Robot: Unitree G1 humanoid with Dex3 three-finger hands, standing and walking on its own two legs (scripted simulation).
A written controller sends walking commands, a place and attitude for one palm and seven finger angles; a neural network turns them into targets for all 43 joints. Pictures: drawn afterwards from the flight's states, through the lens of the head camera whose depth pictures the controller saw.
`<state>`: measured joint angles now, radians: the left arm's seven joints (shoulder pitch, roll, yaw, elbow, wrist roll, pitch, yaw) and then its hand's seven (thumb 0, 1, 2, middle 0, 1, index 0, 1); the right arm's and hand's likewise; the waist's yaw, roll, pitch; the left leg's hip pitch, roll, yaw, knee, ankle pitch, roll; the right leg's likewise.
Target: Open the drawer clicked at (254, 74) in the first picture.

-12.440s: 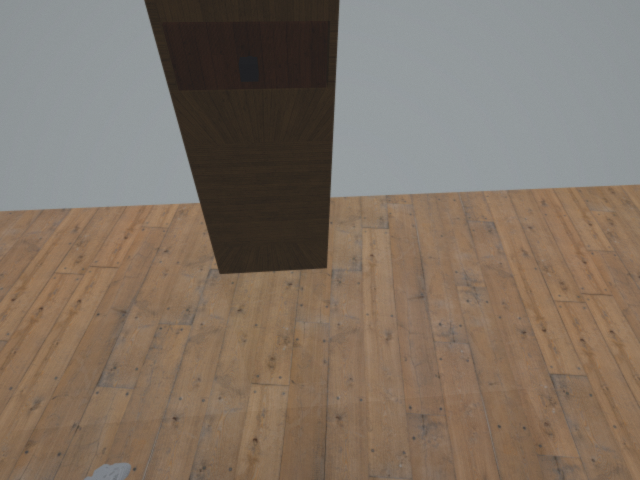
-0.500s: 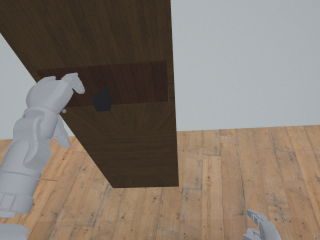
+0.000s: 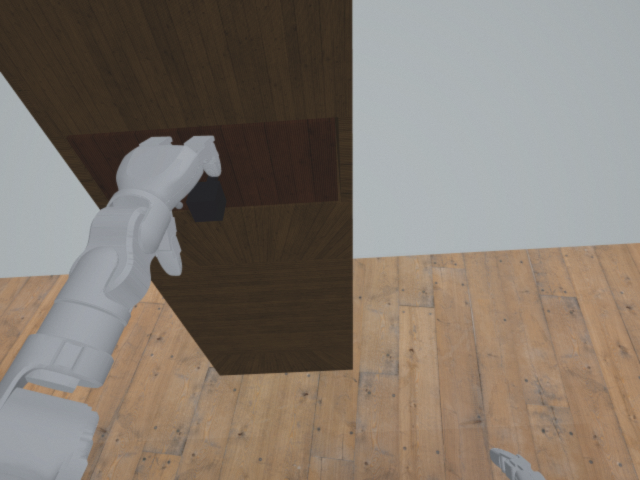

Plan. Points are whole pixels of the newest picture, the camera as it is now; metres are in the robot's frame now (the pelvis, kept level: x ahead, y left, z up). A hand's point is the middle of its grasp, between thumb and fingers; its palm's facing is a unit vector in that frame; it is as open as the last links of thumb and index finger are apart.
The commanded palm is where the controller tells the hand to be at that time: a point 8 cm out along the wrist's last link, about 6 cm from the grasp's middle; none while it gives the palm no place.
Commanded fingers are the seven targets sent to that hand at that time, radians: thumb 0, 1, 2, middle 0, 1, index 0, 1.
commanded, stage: move the hooked fingers above the handle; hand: left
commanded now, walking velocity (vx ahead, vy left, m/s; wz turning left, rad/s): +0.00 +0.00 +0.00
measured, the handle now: (209, 191) +0.49 +0.21 +0.08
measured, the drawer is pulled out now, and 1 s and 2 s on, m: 0.00 0.00 0.00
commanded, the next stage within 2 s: none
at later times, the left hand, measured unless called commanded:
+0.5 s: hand (191, 206) +0.42 +0.21 +0.12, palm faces -0.11 -0.01 -0.99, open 13.8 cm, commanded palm +0.42 +0.23 +0.21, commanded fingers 0.00 -0.50 0.30 -0.30 -1.20 -0.30 -1.20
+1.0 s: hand (152, 207) +0.41 +0.25 +0.13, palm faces -0.08 +0.00 -1.00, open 13.8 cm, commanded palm +0.41 +0.25 +0.21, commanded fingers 0.00 -0.50 0.30 -0.30 -1.20 -0.30 -1.20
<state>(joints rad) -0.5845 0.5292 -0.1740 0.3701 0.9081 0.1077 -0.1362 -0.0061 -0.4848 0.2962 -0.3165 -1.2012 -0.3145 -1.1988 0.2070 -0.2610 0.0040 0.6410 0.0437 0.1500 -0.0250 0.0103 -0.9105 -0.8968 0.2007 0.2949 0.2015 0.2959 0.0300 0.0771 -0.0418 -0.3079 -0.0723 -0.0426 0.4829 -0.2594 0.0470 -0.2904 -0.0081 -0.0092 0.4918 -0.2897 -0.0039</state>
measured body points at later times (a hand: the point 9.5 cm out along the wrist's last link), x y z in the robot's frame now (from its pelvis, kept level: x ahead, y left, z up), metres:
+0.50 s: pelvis +0.01 -0.02 +0.00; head +0.04 -0.05 +0.45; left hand +0.42 +0.20 +0.17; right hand +0.12 -0.29 -0.13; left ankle -0.01 +0.09 -0.74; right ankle -0.03 -0.12 -0.74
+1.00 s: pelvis +0.01 -0.02 +0.00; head +0.05 -0.05 +0.45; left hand +0.41 +0.25 +0.18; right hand +0.12 -0.28 -0.13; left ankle -0.01 +0.09 -0.74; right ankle -0.03 -0.12 -0.74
